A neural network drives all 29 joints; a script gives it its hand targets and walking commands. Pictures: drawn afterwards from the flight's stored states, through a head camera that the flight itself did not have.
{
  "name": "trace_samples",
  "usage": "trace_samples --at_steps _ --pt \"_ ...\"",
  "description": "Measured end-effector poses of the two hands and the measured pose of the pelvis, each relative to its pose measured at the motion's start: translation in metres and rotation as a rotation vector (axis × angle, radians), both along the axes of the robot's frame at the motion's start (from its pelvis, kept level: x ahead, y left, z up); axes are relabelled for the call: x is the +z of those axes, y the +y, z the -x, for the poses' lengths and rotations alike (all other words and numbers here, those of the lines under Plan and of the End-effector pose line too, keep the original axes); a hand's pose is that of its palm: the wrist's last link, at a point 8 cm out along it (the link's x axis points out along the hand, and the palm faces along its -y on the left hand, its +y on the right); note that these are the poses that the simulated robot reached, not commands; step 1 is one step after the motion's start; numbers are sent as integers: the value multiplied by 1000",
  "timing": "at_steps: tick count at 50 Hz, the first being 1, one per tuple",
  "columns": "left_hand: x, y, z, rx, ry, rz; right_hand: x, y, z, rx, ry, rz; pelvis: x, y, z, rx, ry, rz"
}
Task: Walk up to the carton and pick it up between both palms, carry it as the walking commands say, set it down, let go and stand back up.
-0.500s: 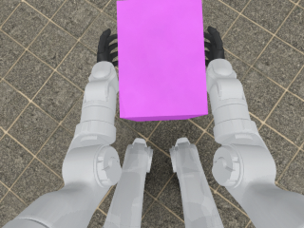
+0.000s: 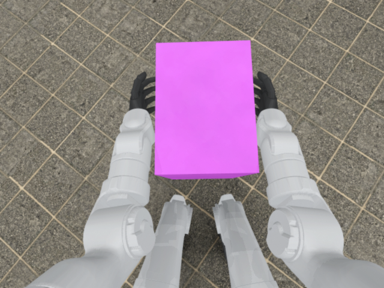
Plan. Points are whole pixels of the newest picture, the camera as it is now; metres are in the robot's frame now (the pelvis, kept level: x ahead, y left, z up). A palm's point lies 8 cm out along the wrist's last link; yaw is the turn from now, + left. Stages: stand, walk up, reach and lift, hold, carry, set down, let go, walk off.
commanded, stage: reach and lift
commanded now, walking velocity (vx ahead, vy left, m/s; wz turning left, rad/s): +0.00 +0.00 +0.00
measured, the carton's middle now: (202, 125) +0.43 +0.00 -0.13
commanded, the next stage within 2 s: none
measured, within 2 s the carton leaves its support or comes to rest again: neither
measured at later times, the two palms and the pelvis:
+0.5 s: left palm (127, 109) +0.42 +0.14 +0.02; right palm (277, 107) +0.42 -0.13 +0.01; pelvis +0.02 +0.00 +0.06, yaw +0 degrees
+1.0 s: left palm (109, 109) +0.40 +0.14 +0.08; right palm (292, 105) +0.40 -0.12 +0.08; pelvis +0.04 +0.01 +0.12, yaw +0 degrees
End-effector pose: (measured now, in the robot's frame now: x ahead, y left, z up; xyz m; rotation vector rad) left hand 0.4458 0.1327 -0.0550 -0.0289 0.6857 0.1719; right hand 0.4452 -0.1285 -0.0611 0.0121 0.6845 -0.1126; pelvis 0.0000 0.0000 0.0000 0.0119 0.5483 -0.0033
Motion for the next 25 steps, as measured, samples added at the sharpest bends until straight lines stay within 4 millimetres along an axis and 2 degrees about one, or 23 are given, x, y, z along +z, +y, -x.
trace_samples --at_steps 25 --pt "70 4 25 10 -3 6 71 3 22 7 -2 0 65 1 -18 4 -126 6"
